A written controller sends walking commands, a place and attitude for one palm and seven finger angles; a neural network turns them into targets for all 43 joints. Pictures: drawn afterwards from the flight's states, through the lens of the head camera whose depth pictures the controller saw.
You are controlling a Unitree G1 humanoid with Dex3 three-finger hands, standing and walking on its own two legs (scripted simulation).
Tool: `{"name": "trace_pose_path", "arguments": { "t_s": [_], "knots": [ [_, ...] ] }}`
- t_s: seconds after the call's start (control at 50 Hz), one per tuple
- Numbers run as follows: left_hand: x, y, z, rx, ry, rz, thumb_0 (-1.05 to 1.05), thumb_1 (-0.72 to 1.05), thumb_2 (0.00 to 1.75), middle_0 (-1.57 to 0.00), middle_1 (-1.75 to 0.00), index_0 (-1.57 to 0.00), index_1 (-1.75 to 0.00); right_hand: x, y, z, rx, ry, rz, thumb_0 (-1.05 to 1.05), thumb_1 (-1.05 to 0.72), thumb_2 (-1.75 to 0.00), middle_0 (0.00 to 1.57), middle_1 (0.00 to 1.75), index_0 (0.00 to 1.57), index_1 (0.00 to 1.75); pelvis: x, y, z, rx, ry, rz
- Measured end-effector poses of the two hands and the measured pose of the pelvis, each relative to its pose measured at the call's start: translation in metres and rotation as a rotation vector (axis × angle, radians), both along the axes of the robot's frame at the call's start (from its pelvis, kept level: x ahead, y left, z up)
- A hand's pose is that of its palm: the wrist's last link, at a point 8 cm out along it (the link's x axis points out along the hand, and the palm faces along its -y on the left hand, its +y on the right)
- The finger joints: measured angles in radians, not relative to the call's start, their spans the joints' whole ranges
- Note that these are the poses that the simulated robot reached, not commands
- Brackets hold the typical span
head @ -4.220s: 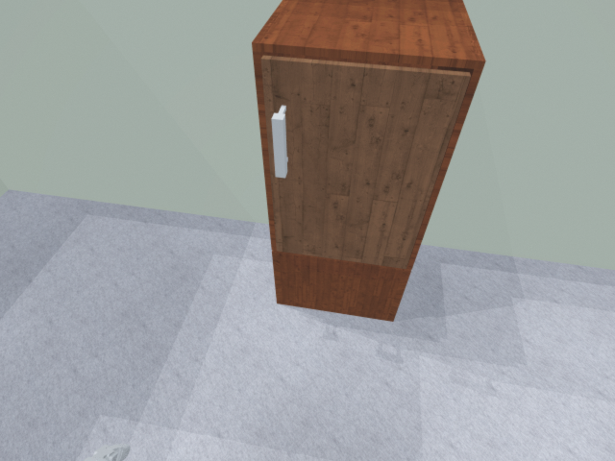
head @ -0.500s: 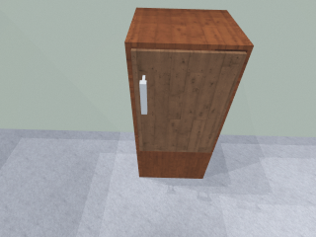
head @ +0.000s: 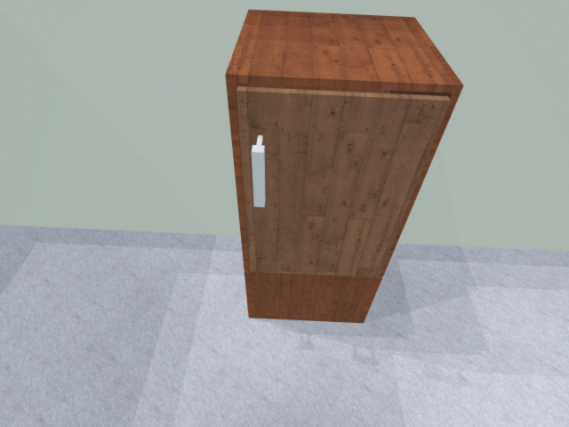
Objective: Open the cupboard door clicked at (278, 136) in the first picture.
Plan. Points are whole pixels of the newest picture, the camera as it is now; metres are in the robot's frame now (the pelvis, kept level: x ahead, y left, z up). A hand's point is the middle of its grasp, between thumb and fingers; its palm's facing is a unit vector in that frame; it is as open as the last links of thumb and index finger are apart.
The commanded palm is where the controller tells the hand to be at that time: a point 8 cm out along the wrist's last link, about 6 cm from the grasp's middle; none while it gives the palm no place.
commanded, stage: look again from close up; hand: left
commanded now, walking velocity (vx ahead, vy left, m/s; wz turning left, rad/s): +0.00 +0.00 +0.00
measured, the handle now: (259, 171) +0.62 +0.09 +0.00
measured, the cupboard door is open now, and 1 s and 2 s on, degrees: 0 0 0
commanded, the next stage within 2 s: shuffle to correct the standing spot in 0.12 s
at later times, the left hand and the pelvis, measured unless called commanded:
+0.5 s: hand out of the picture +0.04 +0.14 -0.17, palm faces +0.00 -0.99 -0.16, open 7.4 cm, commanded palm none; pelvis +0.05 -0.02 +0.00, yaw -2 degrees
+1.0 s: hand out of the picture +0.14 +0.08 -0.19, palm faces +0.04 -0.99 -0.15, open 7.3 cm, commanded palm none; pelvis +0.12 -0.08 +0.00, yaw -2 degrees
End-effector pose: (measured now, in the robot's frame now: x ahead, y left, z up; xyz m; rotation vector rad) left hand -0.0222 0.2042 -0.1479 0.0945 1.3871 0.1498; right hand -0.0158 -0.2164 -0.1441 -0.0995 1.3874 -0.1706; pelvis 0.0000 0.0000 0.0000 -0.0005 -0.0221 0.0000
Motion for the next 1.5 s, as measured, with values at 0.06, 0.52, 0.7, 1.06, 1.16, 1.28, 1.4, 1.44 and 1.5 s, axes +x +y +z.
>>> {"name": "trace_pose_path", "arguments": {
  "t_s": [0.06,0.52,0.7,1.06,1.16,1.28,1.4,1.44,1.5],
  "knots": [
    [0.004,0.001,0.001,0.004,0.004,0.001,0.00,0.91,0.90,-0.20,-0.30,-0.20,-0.30,-0.001,0.001,0.000,0.003,0.016,-0.003,0.00,-0.90,-0.90,0.20,0.30,0.20,0.30,0.004,0.000,0.001,0.000,0.004,0.001],
    [0.066,-0.013,0.004,0.003,0.055,-0.051,0.00,0.91,0.90,-0.20,-0.30,-0.20,-0.30,0.042,-0.022,-0.001,-0.023,0.022,-0.067,0.00,-0.90,-0.90,0.20,0.30,0.21,0.30,0.056,-0.022,0.001,0.019,0.027,-0.047],
    [0.128,-0.044,0.006,0.047,-0.032,-0.047,0.01,0.91,0.90,-0.20,-0.30,-0.20,-0.30,0.064,-0.080,-0.004,-0.059,0.090,-0.063,0.00,-0.90,-0.90,0.20,0.30,0.20,0.30,0.086,-0.065,-0.003,-0.005,0.033,-0.023],
    [0.153,-0.066,-0.007,0.003,-0.011,-0.017,0.02,0.94,0.90,-0.20,-0.30,-0.20,-0.30,0.190,-0.086,0.014,-0.083,-0.122,0.027,0.00,-0.92,-0.90,0.20,0.30,0.20,0.30,0.123,-0.076,0.000,-0.021,0.012,-0.027],
    [0.149,-0.055,0.001,0.031,-0.022,-0.032,0.01,0.93,0.90,-0.20,-0.30,-0.20,-0.30,0.195,-0.074,0.009,-0.049,-0.145,0.032,0.00,-0.92,-0.90,0.20,0.30,0.20,0.30,0.115,-0.069,0.001,-0.018,0.009,-0.034],
    [0.142,-0.041,0.005,0.053,-0.044,-0.046,0.01,0.92,0.90,-0.20,-0.30,-0.20,-0.30,0.176,-0.069,0.007,-0.043,-0.147,0.015,-0.01,-0.92,-0.90,0.20,0.30,0.21,0.30,0.100,-0.060,0.000,-0.016,-0.005,-0.038],
    [0.130,-0.037,0.006,0.037,-0.055,-0.053,0.01,0.92,0.90,-0.20,-0.30,-0.20,-0.30,0.139,-0.068,0.009,-0.048,-0.088,0.015,-0.01,-0.93,-0.90,0.20,0.30,0.20,0.30,0.088,-0.052,0.003,-0.017,-0.006,-0.032],
    [0.123,-0.036,0.006,0.030,-0.047,-0.053,0.01,0.92,0.90,-0.20,-0.30,-0.20,-0.30,0.125,-0.065,0.010,-0.046,-0.059,0.013,-0.01,-0.93,-0.90,0.20,0.30,0.20,0.30,0.085,-0.050,0.005,-0.017,-0.003,-0.029],
    [0.112,-0.035,0.005,0.017,-0.026,-0.052,0.01,0.92,0.90,-0.20,-0.30,-0.20,-0.30,0.104,-0.059,0.010,-0.041,-0.015,0.007,0.00,-0.92,-0.90,0.20,0.30,0.20,0.30,0.082,-0.046,0.006,-0.018,0.000,-0.026]
  ]
}}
